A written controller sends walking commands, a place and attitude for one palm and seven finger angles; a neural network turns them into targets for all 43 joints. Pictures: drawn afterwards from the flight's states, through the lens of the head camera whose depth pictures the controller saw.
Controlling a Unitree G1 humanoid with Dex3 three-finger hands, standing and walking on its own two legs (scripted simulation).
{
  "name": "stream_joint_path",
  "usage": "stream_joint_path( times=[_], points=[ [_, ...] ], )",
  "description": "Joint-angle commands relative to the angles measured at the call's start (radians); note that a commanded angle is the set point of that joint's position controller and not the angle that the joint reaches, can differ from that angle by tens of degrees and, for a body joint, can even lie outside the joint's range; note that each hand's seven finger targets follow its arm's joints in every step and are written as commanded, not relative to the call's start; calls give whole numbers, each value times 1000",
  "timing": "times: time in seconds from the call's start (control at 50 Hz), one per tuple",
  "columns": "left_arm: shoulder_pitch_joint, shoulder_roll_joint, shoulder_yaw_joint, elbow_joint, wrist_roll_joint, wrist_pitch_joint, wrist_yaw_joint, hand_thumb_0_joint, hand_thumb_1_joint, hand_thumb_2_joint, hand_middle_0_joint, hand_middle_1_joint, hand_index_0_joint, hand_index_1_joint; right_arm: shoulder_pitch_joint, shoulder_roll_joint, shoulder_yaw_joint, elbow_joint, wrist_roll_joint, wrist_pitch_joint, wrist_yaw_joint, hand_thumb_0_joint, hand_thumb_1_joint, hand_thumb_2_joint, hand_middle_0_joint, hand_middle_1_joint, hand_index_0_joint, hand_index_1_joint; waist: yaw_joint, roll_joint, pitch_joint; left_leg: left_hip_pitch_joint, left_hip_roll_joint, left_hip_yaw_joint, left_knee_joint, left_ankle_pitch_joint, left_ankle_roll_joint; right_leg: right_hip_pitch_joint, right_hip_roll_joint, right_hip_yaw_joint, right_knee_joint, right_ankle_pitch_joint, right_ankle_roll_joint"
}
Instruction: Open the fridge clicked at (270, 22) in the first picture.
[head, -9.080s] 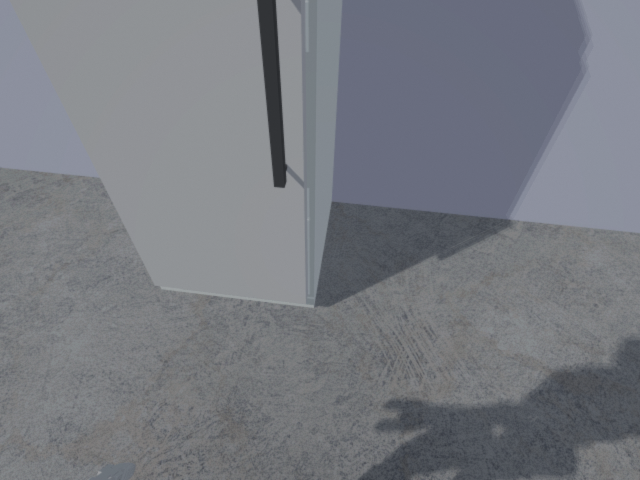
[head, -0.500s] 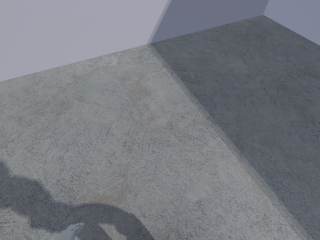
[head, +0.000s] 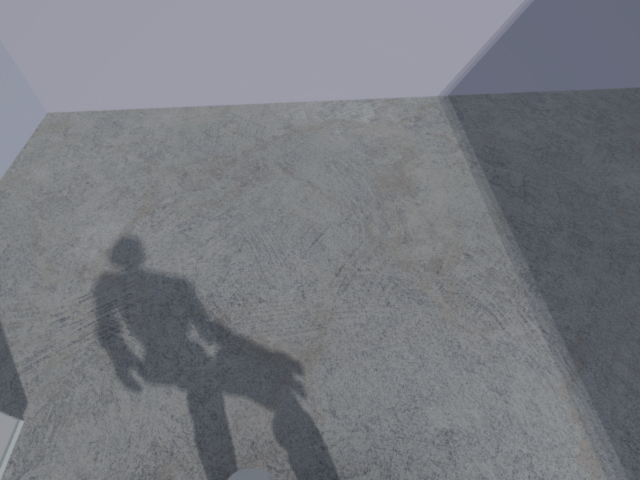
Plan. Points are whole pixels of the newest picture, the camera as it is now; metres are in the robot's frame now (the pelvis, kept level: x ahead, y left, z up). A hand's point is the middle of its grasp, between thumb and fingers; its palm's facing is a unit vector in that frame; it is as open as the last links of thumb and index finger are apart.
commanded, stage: turn to face it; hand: right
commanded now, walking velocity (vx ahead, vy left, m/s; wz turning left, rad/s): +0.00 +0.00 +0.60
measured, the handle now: out of the picture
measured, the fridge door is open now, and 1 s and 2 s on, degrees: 0 0 0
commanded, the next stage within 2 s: none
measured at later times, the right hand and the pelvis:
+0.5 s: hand out of the picture +0.11 -0.12 -0.16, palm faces -0.23 +0.95 -0.22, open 7.4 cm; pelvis -0.01 +0.04 +0.00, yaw +16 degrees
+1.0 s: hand out of the picture +0.16 -0.16 -0.17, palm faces -0.51 +0.84 -0.21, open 7.4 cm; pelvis -0.01 -0.01 +0.00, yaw +35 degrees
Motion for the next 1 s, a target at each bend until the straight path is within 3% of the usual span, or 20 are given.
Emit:
stream_joint_path(
  times=[0.0,0.06,0.08,0.1,0.12,0.14,0.16,0.2,0.24,0.46,0.52,0.56,0.58,0.6,0.62,0.64,0.68,0.74,0.8,0.98],
  points=[
    [33,222,64,-35,8,-20,2,0,900,900,-200,-300,-200,-300,-47,-23,11,-109,6,-47,-3,0,-900,-900,200,300,200,300,26,-221,-116,-7,-26,52,-177,-21,27,142,-263,184,-114,278,-91],
    [31,206,60,-36,-1,-14,-6,0,900,900,-200,-300,-200,-300,50,-73,0,-83,5,-69,-15,0,-900,-900,200,300,200,300,-37,-100,-166,270,-12,35,-493,252,67,-5,-216,72,110,221,19],
    [36,133,42,-66,-6,-6,-10,0,900,900,-200,-300,-200,-300,93,-184,-15,-72,-6,-86,-28,0,-900,-900,200,300,200,300,-66,214,-151,405,200,-260,-624,433,140,-245,-100,39,303,-172,89],
    [-22,99,26,-111,0,6,-12,0,900,900,-200,-300,-200,-300,117,-268,-30,-65,2,-85,-41,0,-900,-900,200,300,200,300,-86,343,-131,345,363,-472,-620,655,233,-402,-5,131,525,-391,119],
    [-44,127,29,-115,-3,17,-4,0,900,900,-200,-300,-200,-300,115,-247,-28,-69,10,-78,-49,0,-900,-900,200,300,200,300,-86,222,-123,303,343,-385,-608,588,267,-399,-11,242,613,-340,102],
    [-74,125,29,-113,-3,21,-5,0,900,900,-200,-300,-200,-300,63,-214,-27,-74,8,-79,-54,0,-900,-900,200,300,200,300,-72,229,-72,264,276,-343,-620,518,248,-432,-18,267,624,-283,97],
    [-77,131,30,-100,2,21,-3,0,900,900,-200,-300,-200,-300,19,-189,-21,-81,8,-82,-54,0,-900,-900,200,300,200,300,-53,244,-55,261,236,-342,-609,516,235,-439,-8,280,644,-230,103],
    [-43,143,38,-70,5,19,-4,0,900,900,-200,-300,-200,-300,-31,-136,-1,-93,13,-88,-52,0,-900,-900,200,300,200,300,-17,167,-46,234,168,-255,-584,597,211,-387,-5,288,632,-119,119],
    [-9,135,37,-52,5,23,-4,0,900,900,-200,-300,-200,-300,-27,-143,2,-93,14,-94,-44,0,-900,-900,200,300,200,300,-5,132,-73,235,136,-228,-574,626,200,-345,16,274,608,-88,132],
    [-143,136,28,-110,-7,9,10,0,900,900,-200,-300,-200,-300,36,-173,-13,-80,3,-84,-44,0,-900,-900,200,300,200,300,-52,127,-107,277,139,-441,-551,606,276,-268,89,302,363,-182,120],
    [-112,129,26,-113,-16,1,16,0,900,900,-200,-300,-200,-300,1,-180,-16,-89,1,-78,-46,0,-900,-900,200,300,200,300,-28,133,-127,243,128,-480,-517,664,266,-164,116,305,219,-190,101],
    [-53,132,25,-96,-21,-5,22,0,900,900,-200,-300,-200,-300,-30,-175,-15,-94,7,-72,-44,0,-900,-900,200,300,200,300,2,144,-144,173,82,-479,-469,640,215,-24,135,294,36,-75,89],
    [0,151,27,-84,-21,-12,28,0,900,900,-200,-300,-200,-300,-51,-155,-12,-102,14,-69,-43,0,-900,-900,200,300,200,300,28,114,-162,94,33,-445,-411,558,171,108,102,306,-91,18,77],
    [18,215,36,-83,-15,-21,28,0,900,900,-200,-300,-200,-300,-35,-98,-1,-116,22,-64,-38,0,-900,-900,200,300,200,300,34,-89,-182,-52,-86,-344,-281,299,112,225,-69,475,-199,40,32],
    [1,295,50,-105,-4,-18,26,0,900,900,-200,-300,-200,-300,-7,-66,4,-129,21,-62,-27,0,-900,-900,200,300,200,300,17,-322,-151,-211,-170,-180,-48,-133,50,241,-299,676,-251,151,-59],
    [-25,292,44,-124,1,-11,23,0,900,900,-200,-300,-200,-300,-6,-109,-8,-120,5,-56,-26,0,-900,-900,200,300,200,300,21,-247,-106,-174,-114,-151,141,-157,36,106,-349,662,-244,113,-119],
    [-151,197,20,-148,1,-19,28,0,900,900,-200,-300,-200,-300,39,-129,-28,-72,-8,-40,-14,0,-900,-900,200,300,200,300,-43,-200,-38,-153,-87,-146,277,-16,17,-19,-210,491,-270,23,-65],
    [-123,181,18,-142,1,-28,26,0,900,900,-200,-300,-200,-300,45,-93,-19,-64,-5,-38,-1,0,-900,-900,200,300,200,300,-39,-146,-42,-185,-71,-101,341,67,-1,48,-142,346,-227,164,-50],
    [-36,174,22,-111,-5,-32,26,0,900,900,-200,-300,-200,-300,23,-77,-13,-67,-1,-37,-1,0,-900,-900,200,300,200,300,-9,-147,-61,-210,-50,-80,315,86,-17,130,-147,303,-204,268,-56],
    [37,202,48,-55,3,-26,12,0,900,900,-200,-300,-200,-300,-71,-36,6,-106,3,-31,1,0,-900,-900,200,300,200,300,27,-178,-62,-129,2,5,29,-5,-10,163,-238,226,-182,272,-112]
  ],
)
